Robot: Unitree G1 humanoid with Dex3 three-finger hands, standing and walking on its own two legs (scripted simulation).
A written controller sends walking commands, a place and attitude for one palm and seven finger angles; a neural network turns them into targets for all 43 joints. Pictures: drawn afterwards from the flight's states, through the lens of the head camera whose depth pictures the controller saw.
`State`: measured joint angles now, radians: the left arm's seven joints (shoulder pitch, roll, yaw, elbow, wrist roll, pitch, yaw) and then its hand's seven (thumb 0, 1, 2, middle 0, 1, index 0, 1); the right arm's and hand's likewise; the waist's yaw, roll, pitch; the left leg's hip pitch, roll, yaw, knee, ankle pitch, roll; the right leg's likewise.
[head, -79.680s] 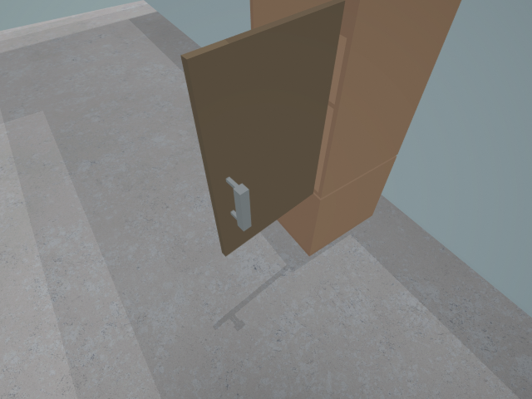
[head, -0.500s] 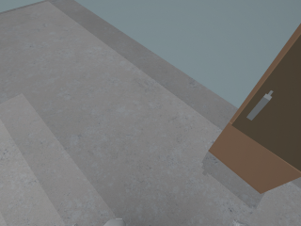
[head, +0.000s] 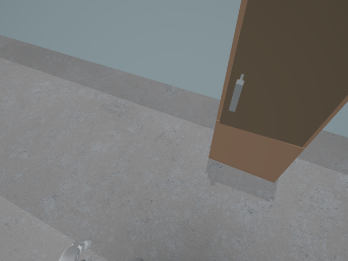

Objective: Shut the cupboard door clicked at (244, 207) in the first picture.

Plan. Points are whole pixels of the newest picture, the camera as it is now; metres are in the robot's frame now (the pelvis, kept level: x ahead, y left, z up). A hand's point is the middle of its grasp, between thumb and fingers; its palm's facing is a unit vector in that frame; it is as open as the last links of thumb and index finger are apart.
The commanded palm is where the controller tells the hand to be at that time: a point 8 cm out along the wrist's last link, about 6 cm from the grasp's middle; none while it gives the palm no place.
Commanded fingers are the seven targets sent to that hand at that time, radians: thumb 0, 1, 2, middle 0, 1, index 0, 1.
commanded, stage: turn to face it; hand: left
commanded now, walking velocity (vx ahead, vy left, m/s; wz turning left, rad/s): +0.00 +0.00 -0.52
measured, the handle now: (237, 92) +0.69 -0.21 -0.09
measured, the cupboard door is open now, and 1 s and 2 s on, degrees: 3 3 3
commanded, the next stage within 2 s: take the last steps up to it in 0.50 s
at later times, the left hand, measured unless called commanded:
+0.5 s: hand (97, 250) +0.16 +0.22 -0.16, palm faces -0.16 -0.97 -0.18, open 7.4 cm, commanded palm none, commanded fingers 0.00 0.90 0.90 -0.20 -0.30 -0.20 -0.30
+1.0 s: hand (127, 246) +0.17 +0.15 -0.16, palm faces -0.29 -0.94 -0.16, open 7.4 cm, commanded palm none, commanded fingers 0.00 0.90 0.90 -0.20 -0.30 -0.20 -0.30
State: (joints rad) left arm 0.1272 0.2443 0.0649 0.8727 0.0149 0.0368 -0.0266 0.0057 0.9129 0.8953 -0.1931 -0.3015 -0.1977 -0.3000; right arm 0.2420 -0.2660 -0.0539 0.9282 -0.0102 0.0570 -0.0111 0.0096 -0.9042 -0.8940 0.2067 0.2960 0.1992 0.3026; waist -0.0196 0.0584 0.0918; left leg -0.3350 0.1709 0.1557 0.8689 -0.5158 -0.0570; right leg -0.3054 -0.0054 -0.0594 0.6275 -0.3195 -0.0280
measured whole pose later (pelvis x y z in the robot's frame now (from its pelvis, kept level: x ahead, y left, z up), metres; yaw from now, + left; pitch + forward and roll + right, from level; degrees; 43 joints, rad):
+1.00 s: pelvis +0.10 -0.02 +0.01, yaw -19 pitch +2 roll -2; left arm 0.29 0.19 0.05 1.02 0.02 0.01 -0.01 0.00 0.91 0.89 -0.20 -0.30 -0.20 -0.30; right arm 0.24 -0.22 -0.05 0.99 -0.03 0.01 0.00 0.01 -0.91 -0.89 0.20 0.30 0.19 0.30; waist -0.02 -0.01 0.02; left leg -0.46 0.09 0.09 0.80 -0.38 -0.04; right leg -0.09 0.05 -0.04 0.39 -0.33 -0.04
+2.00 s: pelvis +0.19 -0.09 +0.00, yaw -21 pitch +0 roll +0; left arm 0.20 0.24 0.07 0.99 0.02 0.06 0.03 0.00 0.91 0.89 -0.20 -0.30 -0.20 -0.30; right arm 0.14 -0.21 -0.05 0.93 -0.01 0.03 0.00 0.00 -0.91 -0.89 0.20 0.29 0.19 0.30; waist 0.03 -0.05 0.04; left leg -0.23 0.01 0.00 0.57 -0.35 -0.01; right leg -0.44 -0.08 -0.04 0.59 -0.24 0.03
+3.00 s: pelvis +0.16 -0.05 +0.02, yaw -21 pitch -1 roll -1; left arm 0.30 0.18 0.01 1.05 0.01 -0.01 0.04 0.01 0.91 0.89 -0.20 -0.30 -0.20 -0.30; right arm 0.28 -0.19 -0.02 1.03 -0.01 -0.02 -0.03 0.01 -0.91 -0.89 0.20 0.30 0.20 0.30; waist -0.02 0.01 0.00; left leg -0.26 -0.02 0.00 0.51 -0.23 0.03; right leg -0.16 0.01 -0.02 0.48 -0.30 -0.01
